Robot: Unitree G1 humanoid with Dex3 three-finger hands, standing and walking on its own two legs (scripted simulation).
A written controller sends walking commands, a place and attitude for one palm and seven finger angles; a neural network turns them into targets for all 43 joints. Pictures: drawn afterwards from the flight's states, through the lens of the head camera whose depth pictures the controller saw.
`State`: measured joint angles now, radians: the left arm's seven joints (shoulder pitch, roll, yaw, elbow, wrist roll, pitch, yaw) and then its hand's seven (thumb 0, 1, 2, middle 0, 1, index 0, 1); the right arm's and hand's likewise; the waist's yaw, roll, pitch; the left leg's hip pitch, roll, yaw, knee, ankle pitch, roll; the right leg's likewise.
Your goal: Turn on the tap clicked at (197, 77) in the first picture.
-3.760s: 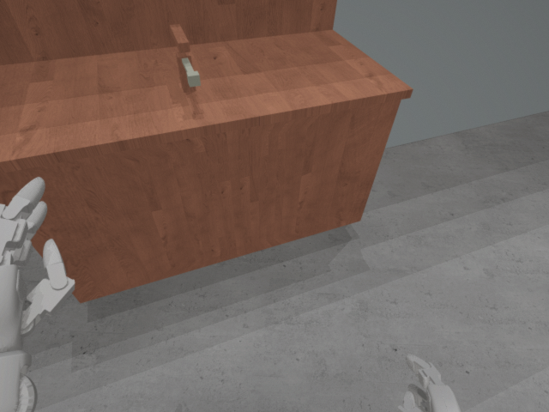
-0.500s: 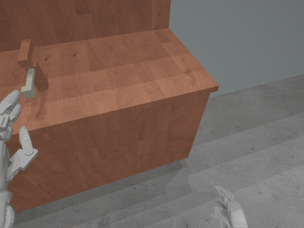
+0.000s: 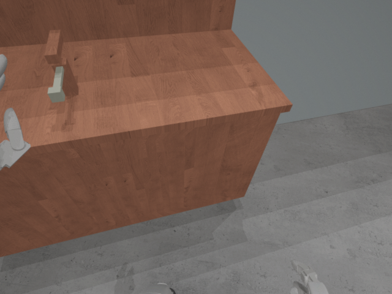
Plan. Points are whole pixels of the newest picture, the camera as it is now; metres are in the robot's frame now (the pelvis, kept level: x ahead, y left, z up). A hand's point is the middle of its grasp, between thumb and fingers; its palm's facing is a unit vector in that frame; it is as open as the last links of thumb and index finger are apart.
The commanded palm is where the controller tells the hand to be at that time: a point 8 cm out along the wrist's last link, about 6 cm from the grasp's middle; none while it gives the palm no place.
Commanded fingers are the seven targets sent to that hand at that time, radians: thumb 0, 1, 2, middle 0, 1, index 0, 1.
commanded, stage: look again from close up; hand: left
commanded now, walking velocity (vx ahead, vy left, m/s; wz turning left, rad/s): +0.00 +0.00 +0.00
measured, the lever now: (56, 94) +0.50 +0.41 +0.09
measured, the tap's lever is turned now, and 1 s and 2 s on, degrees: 0 0 0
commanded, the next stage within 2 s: shuffle to correct the standing spot in 0.24 s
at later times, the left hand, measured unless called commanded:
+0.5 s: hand (28, 149) +0.27 +0.30 +0.18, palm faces +0.43 -0.85 -0.31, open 7.4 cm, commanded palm +0.21 +0.33 +0.18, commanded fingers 0.00 0.90 0.90 -0.20 -0.30 -0.20 -0.30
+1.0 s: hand (72, 115) +0.36 +0.27 +0.17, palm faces +0.36 -0.84 -0.40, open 7.4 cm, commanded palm +0.29 +0.31 +0.18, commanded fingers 0.00 0.90 0.90 -0.20 -0.30 -0.20 -0.30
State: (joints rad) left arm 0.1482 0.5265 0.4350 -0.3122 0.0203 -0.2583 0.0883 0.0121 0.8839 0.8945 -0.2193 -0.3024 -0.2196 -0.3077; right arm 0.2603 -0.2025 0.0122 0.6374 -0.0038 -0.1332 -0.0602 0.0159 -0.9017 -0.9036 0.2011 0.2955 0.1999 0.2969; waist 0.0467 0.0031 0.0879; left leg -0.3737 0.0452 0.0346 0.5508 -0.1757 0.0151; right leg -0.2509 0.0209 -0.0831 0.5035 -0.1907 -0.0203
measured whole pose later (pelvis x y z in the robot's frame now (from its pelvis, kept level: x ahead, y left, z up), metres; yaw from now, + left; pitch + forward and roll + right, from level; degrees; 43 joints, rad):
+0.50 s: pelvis +0.04 +0.05 +0.01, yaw -1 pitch -1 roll -2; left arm 0.34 0.32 0.35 -0.43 -0.01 -0.22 0.11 0.01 0.89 0.90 -0.21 -0.30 -0.21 -0.31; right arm 0.23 -0.19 0.04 0.56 -0.01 -0.15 -0.01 0.02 -0.90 -0.90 0.20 0.30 0.20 0.30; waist 0.04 -0.01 0.02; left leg -0.30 -0.02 0.07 0.47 -0.17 0.08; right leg -0.19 0.00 0.02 0.44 -0.28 -0.01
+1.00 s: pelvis +0.12 +0.04 -0.01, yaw -2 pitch +0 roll +0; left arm 0.41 0.37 0.39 -0.48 -0.04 -0.21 0.12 0.01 0.89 0.90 -0.21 -0.30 -0.21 -0.31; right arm 0.21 -0.19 0.01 0.56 0.01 -0.08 -0.02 0.02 -0.90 -0.90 0.20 0.30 0.20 0.30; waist -0.01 0.00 0.03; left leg -0.29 -0.03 0.11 0.68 -0.39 0.09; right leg -0.27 -0.03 -0.03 0.75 -0.46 -0.01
